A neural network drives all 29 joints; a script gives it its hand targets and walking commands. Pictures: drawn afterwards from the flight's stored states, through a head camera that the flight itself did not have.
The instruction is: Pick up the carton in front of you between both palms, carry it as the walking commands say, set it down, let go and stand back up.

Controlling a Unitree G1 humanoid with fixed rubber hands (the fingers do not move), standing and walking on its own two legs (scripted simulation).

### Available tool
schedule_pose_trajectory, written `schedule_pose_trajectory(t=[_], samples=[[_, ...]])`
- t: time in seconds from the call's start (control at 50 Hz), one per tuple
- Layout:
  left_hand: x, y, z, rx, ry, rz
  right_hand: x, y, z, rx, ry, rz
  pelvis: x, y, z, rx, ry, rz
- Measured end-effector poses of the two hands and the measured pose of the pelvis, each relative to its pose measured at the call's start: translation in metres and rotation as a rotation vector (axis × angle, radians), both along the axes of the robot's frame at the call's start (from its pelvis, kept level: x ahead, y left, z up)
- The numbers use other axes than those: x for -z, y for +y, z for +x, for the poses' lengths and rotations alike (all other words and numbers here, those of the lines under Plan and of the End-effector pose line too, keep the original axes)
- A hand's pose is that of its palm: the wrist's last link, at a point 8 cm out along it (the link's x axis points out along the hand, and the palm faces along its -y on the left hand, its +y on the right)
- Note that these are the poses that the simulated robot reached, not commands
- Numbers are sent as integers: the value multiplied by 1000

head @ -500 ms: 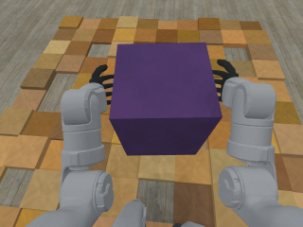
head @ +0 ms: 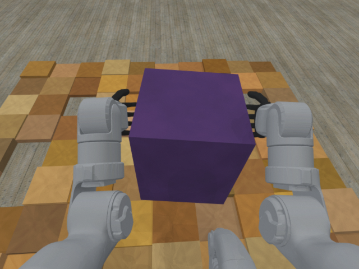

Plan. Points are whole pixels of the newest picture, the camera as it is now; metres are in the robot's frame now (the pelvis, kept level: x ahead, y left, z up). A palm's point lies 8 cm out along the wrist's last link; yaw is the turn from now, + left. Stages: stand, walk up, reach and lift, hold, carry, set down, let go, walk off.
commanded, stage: carry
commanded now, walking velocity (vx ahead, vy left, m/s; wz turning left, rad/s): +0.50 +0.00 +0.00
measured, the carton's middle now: (186, 140) +0.38 -0.01 +0.07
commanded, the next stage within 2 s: none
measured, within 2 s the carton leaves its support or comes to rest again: neither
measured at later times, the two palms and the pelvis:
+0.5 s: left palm (116, 32) +0.66 +0.17 +0.19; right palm (222, 30) +0.69 -0.13 +0.19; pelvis +0.30 -0.01 +0.05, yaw +1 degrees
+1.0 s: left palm out of the picture +0.97 +0.12 +0.18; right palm (222, 2) +0.95 -0.18 +0.17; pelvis +0.60 -0.02 +0.04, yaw +1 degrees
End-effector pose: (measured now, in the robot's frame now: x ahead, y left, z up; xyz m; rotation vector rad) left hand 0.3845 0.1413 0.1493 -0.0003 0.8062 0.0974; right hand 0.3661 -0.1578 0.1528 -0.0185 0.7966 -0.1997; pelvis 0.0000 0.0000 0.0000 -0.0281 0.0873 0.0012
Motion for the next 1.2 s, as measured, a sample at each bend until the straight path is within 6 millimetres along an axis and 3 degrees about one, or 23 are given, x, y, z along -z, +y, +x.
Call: schedule_pose_trajectory(t=[0.08, 0.16, 0.24, 0.3, 0.38, 0.48, 0.56, 0.64, 0.76, 0.86, 1.02, 1.12, 1.2], samples=[[25, -7, 50, -9, 28, -3, 25, -7, 50, 0, 29, 0, 1, -7, 57, -4, 5, -1], [45, -12, 104, -24, 22, 18, 48, -13, 113, -27, 23, 10, 4, -18, 118, -5, -11, -17], [51, -6, 139, -71, 19, 51, 54, -6, 170, -82, 27, 33, -13, -26, 157, -16, -17, -22], [43, 5, 158, -125, 10, 36, 43, 6, 204, -111, 20, 37, -31, -30, 186, -20, -8, 0], [14, 17, 196, -177, -50, 23, 17, 19, 250, -133, -38, 57, -48, -30, 229, -29, 4, 29], [-34, 28, 262, -173, -172, 22, -25, 29, 310, -125, -158, 64, -53, -17, 291, -23, 2, 26], [-65, 33, 324, -113, -246, 32, -58, 33, 359, -100, -232, 31, -43, 0, 349, -14, -13, 9], [-79, 30, 379, -49, -204, 34, -76, 30, 398, -71, -187, -21, -47, 9, 392, -12, -11, 21], [-86, 10, 447, 23, -104, 6, -82, 13, 447, -31, -85, -10, -60, 13, 452, -6, 1, 12], [-73, -5, 501, 25, -42, 3, -67, -1, 496, -11, -22, 1, -62, 6, 508, -6, 5, 16], [-23, -24, 591, -9, -6, 55, -8, -21, 600, -70, 17, 16, -40, -22, 611, -12, -16, 20], [7, -21, 622, -58, 46, 62, 17, -18, 653, -116, 74, 28, -49, -36, 655, -19, -10, 32], [8, -15, 654, -103, 31, 48, 17, -11, 695, -134, 59, 36, -59, -41, 691, -21, 3, 44]])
